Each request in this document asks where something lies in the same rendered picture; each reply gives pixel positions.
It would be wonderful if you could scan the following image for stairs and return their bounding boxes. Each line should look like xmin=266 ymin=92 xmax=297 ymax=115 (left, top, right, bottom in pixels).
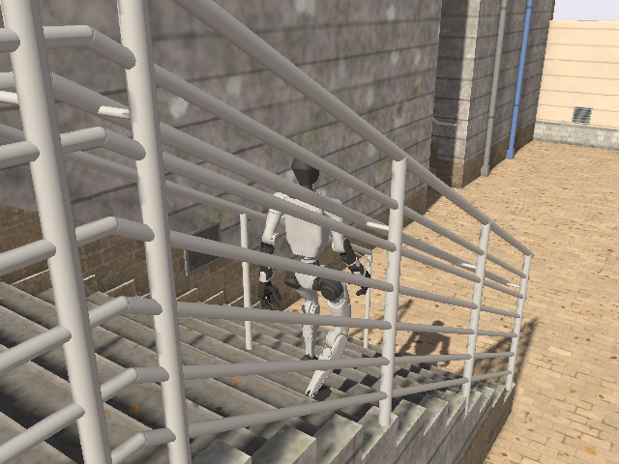
xmin=0 ymin=281 xmax=486 ymax=464

